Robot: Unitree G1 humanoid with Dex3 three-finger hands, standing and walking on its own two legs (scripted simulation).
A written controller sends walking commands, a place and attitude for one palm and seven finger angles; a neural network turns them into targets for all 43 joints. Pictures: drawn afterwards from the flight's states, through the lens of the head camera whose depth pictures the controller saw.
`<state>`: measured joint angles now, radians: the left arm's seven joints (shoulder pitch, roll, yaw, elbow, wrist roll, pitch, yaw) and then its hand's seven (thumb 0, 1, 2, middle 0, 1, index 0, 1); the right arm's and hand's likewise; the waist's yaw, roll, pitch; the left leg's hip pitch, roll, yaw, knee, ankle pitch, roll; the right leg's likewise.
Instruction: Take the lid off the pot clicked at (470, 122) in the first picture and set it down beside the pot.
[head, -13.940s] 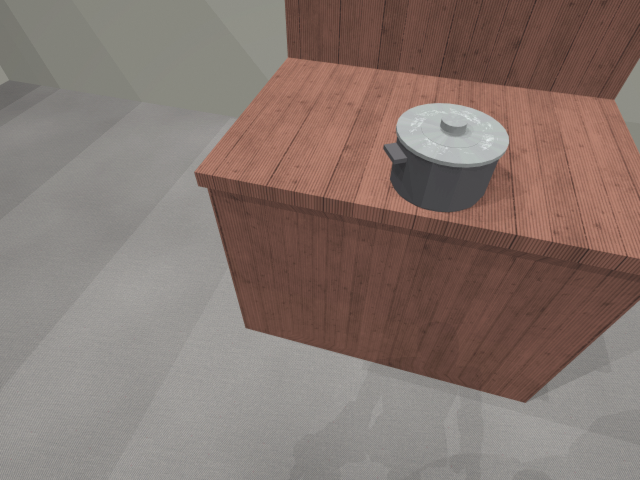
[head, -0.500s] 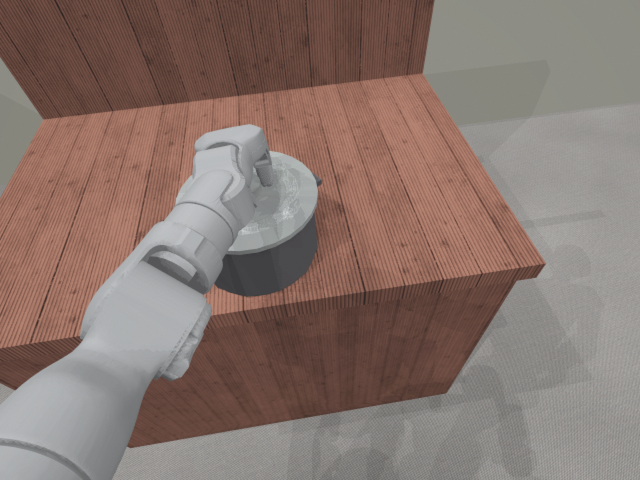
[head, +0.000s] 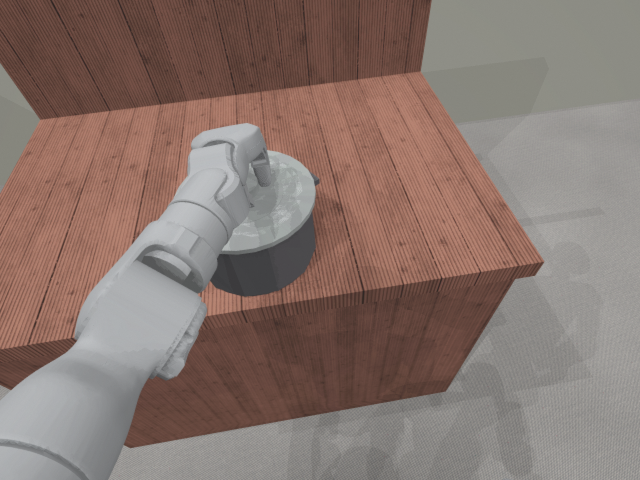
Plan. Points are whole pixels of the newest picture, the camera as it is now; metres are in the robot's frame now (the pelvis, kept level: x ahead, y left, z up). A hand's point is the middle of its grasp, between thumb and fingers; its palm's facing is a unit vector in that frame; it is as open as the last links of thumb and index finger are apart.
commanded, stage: lift the lid straight up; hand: left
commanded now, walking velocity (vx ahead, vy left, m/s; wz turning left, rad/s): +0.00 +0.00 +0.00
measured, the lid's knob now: (242, 186) +0.50 +0.09 +0.10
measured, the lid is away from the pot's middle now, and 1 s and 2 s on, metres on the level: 0.00 0.01 0.02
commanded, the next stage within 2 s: move the lid sideways beside the pot in 1.80 s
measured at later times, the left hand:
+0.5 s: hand (241, 167) +0.47 +0.07 +0.15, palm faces -0.31 -0.10 -0.95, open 7.1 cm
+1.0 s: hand (230, 142) +0.47 +0.08 +0.19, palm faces -0.28 -0.10 -0.95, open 7.1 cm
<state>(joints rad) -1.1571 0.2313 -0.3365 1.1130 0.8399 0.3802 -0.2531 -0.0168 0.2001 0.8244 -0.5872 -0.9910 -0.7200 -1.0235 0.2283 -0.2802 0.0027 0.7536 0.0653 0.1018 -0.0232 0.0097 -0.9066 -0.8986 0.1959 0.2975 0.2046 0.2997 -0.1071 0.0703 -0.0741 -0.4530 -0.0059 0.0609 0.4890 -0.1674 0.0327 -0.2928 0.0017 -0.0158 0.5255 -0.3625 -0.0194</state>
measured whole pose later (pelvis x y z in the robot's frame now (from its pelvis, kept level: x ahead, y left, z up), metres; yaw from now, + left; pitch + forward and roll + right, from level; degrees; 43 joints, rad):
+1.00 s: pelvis -0.01 +0.00 +0.00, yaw +1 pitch +5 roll +1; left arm -1.28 0.24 -0.34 1.05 0.84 0.42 -0.35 0.03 0.21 0.82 -0.59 -0.95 -0.74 -1.04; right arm 0.20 -0.28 0.00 0.75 0.07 0.03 0.00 0.01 -0.91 -0.90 0.19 0.30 0.20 0.30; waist -0.08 0.09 -0.06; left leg -0.41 -0.02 0.05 0.47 -0.15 0.04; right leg -0.25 -0.01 -0.03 0.52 -0.36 -0.02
